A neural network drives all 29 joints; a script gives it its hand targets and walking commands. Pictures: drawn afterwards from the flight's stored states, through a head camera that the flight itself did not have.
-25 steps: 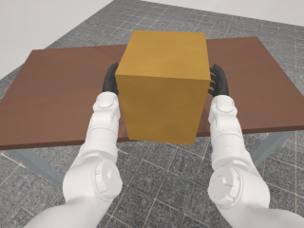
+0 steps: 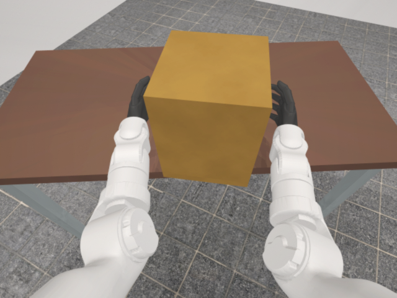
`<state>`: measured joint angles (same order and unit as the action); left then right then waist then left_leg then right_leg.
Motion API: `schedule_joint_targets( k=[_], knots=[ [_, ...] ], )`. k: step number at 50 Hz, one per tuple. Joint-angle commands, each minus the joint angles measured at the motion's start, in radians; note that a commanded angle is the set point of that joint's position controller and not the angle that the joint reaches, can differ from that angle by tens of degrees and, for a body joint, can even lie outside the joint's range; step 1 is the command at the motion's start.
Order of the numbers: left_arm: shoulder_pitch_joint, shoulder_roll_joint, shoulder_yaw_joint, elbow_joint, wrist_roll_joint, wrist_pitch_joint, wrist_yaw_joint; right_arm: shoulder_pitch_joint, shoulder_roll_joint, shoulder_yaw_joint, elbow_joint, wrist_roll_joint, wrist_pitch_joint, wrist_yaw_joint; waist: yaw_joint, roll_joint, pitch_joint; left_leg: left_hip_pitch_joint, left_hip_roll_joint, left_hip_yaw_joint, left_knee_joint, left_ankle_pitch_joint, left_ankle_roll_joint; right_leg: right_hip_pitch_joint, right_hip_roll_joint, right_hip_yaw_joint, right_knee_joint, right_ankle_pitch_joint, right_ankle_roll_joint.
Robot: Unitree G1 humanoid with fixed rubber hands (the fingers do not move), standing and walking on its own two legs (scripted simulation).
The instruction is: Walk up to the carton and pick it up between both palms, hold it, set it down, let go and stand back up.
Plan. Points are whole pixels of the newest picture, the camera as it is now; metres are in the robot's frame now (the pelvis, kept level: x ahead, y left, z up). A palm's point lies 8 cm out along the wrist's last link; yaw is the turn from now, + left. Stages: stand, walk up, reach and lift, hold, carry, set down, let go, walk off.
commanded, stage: set down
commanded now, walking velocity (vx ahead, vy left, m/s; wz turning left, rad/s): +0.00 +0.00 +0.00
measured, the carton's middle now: (211, 112) +0.48 -0.03 +0.08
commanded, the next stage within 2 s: none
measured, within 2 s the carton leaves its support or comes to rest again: neither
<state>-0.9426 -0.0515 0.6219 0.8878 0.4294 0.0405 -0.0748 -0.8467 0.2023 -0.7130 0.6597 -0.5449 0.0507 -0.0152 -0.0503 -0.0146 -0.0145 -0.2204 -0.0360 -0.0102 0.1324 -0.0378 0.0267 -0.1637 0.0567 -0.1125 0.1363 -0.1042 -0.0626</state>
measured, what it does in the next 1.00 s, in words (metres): stands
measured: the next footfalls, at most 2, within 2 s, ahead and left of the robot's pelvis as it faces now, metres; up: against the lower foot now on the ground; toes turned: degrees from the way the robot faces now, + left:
none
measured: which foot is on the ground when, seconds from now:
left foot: down 0.00-1.00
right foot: down 0.00-1.00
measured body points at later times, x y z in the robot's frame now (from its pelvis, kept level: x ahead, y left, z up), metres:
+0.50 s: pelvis +0.00 +0.00 +0.00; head +0.07 +0.00 +0.44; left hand +0.46 +0.12 +0.09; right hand +0.43 -0.17 +0.10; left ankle +0.01 +0.11 -0.75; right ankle -0.03 -0.06 -0.75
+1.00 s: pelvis +0.01 +0.01 -0.01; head +0.09 +0.02 +0.43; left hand +0.49 +0.13 +0.06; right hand +0.45 -0.17 +0.07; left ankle +0.01 +0.10 -0.75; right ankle -0.03 -0.06 -0.75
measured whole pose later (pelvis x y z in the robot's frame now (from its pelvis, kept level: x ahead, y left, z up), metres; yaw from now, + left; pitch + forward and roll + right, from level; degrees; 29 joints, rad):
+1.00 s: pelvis +0.01 +0.01 -0.01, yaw -5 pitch +23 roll +0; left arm -0.97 0.14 0.33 1.21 0.12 -0.12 0.07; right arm -0.93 -0.01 -0.35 1.07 -0.13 -0.04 -0.14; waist -0.03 -0.02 -0.26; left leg -0.57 -0.01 0.07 0.25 -0.08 0.04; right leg -0.54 0.07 -0.04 0.25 -0.10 -0.05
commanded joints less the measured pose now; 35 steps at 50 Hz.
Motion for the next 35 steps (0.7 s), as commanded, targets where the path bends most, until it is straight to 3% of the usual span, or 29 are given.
schedule_joint_targets(
  k=[1, 22, 35],
  knots=[
    [-0.443, -0.21, -0.17, -0.023, 0.025, 0.002, -0.067, -0.505, 0.214, 0.239, -0.026, -0.007, -0.018, 0.082, 0.003, 0.021, -0.464, 0.125, 0.054, -0.05, -0.001, 0.02, 0.036, 0.255, -0.073, 0.032, 0.09, 0.468, 0.13],
    [-0.386, -0.201, -0.154, -0.066, 0.044, -0.017, -0.073, -0.402, 0.21, 0.245, -0.048, -0.011, -0.009, 0.08, 0.009, 0.021, -0.436, 0.13, 0.049, -0.042, -0.011, 0.019, 0.029, 0.222, -0.071, 0.032, 0.082, 0.454, 0.131],
    [-0.4, -0.141, -0.163, -0.063, 0.02, -0.076, -0.033, -0.408, 0.153, 0.251, -0.017, 0.016, -0.049, 0.061, 0.02, 0.026, -0.537, 0.125, 0.048, -0.041, 0.01, 0.089, 0.024, 0.195, -0.066, 0.048, 0.105, 0.529, 0.116]
  ],
)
